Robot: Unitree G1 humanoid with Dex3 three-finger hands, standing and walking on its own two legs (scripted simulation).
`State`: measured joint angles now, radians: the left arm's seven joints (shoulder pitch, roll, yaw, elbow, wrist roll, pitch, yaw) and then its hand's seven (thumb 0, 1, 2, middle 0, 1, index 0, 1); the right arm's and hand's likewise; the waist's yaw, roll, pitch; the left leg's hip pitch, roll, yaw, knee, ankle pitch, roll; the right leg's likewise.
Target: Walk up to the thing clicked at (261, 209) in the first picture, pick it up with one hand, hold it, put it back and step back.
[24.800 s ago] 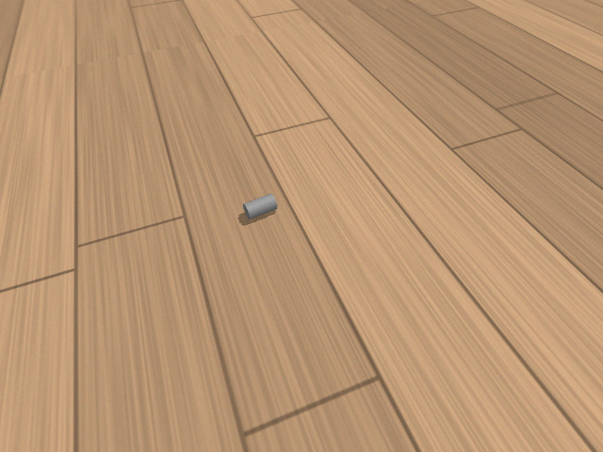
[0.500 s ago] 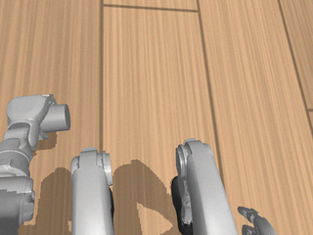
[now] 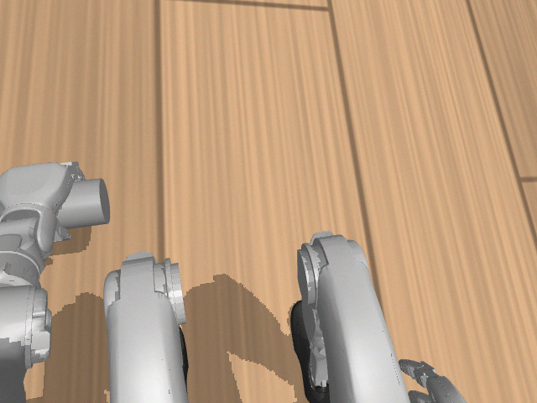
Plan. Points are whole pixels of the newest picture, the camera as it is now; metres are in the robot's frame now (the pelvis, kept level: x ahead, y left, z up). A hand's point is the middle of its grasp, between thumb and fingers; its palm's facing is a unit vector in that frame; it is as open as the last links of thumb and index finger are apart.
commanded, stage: lower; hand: left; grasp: from above
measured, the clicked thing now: (59, 206) +0.42 +0.30 -0.19
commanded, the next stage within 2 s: rest in 0.22 s
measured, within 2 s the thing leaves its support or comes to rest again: rests again in 1.44 s
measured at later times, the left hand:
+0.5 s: hand (71, 216) +0.41 +0.30 -0.23, palm faces -0.48 -0.11 -0.87, open 10.2 cm
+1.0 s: hand (78, 220) +0.41 +0.30 -0.27, palm faces -0.46 -0.14 -0.88, open 10.2 cm
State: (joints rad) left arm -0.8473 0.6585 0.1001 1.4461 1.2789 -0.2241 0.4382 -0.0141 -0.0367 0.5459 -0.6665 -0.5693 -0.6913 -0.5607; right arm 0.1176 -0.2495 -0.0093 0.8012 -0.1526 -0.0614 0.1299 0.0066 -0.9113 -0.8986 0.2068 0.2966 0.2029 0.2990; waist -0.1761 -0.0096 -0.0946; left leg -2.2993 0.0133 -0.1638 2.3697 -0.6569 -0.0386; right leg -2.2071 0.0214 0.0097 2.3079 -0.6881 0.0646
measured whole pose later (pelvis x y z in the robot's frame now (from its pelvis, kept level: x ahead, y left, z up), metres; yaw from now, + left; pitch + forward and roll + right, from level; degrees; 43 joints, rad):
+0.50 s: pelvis +0.01 +0.00 -0.03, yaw -2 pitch +32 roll -8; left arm -0.85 0.72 0.18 1.55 1.32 -0.25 0.55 -0.01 -0.04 0.54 -0.68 -0.55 -0.71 -0.54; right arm 0.07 -0.25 0.03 0.82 -0.22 -0.10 0.17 0.01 -0.91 -0.89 0.21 0.30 0.20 0.30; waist -0.21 -0.04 -0.03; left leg -2.37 0.01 -0.20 2.49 -0.69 -0.06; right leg -2.27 0.04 0.00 2.41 -0.71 0.08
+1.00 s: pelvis +0.01 +0.00 -0.05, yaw -4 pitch +30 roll -9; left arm -0.83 0.78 0.23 1.61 1.34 -0.28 0.62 -0.01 -0.05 0.53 -0.70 -0.53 -0.72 -0.52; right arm 0.03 -0.28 0.07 0.83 -0.29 -0.12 0.22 0.01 -0.90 -0.89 0.21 0.30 0.20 0.30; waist -0.24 -0.07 0.02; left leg -2.38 0.00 -0.25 2.57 -0.72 -0.07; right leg -2.29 0.06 -0.03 2.47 -0.72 0.09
